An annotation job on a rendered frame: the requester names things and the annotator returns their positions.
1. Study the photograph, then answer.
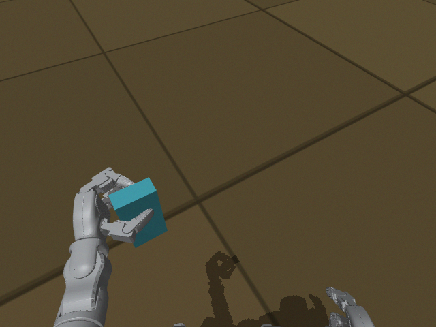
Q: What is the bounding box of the carton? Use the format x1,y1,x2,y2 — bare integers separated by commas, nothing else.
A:
108,177,168,248

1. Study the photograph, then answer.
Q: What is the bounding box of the right robot hand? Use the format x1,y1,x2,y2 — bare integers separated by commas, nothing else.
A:
325,287,375,327

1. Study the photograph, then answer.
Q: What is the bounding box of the left robot hand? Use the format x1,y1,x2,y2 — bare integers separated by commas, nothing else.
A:
73,168,154,243

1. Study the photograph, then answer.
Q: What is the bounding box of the left robot arm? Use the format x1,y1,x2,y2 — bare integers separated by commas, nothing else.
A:
53,237,112,327

